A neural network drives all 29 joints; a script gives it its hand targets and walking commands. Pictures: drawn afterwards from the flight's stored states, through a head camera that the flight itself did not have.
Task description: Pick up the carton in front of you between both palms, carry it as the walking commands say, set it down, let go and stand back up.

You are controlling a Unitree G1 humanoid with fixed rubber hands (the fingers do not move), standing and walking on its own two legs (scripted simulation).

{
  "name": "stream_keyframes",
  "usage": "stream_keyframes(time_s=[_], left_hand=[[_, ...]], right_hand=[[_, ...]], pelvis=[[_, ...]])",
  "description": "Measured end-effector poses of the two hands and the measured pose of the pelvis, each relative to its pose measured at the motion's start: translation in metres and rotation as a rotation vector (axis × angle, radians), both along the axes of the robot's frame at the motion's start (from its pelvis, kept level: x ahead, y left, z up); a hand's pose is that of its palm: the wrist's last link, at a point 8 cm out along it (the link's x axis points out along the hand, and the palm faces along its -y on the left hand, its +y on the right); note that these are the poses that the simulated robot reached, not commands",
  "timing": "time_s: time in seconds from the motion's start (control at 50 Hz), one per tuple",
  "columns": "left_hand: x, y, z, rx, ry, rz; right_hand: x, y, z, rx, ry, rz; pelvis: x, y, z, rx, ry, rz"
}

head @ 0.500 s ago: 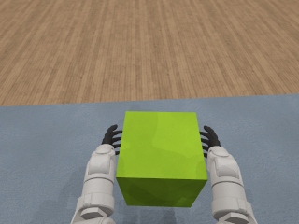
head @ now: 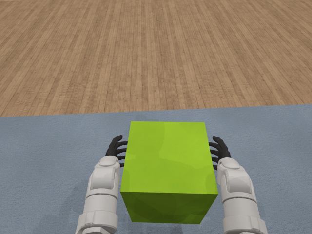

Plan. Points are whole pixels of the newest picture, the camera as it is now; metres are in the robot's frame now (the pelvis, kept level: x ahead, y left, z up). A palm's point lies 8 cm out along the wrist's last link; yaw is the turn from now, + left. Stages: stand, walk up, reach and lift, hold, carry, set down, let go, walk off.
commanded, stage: reach and lift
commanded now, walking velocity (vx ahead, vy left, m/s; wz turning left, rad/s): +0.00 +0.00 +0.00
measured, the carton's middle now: (166, 174) +0.29 +0.00 -0.04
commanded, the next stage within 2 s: hold in 0.16 s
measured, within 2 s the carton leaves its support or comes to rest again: neither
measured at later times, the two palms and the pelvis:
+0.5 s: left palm (110, 161) +0.28 +0.15 +0.05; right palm (226, 163) +0.28 -0.15 +0.05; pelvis -0.01 +0.00 +0.00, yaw +0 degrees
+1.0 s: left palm (110, 156) +0.29 +0.15 +0.05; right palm (225, 158) +0.29 -0.15 +0.05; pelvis +0.00 +0.00 +0.00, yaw +0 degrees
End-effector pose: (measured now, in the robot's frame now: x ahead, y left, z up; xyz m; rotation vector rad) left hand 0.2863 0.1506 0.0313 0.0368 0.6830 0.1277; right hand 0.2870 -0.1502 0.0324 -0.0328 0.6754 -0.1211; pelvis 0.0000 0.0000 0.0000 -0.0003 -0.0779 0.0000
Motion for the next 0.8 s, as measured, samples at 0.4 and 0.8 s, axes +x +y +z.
stream_keyframes(time_s=[0.4, 0.8], left_hand=[[-0.008, 0.0, 0.02, -0.007, -0.023, 0.004], [-0.008, 0.0, 0.02, -0.014, -0.022, 0.011]], right_hand=[[-0.009, 0.0, 0.02, 0.007, -0.023, -0.007], [-0.009, 0.0, 0.02, 0.016, -0.021, -0.013]], pelvis=[[-0.005, 0.0, 0.001, 0.0, -0.044, 0.001], [-0.013, 0.0, 0.0, 0.0, -0.049, 0.001]])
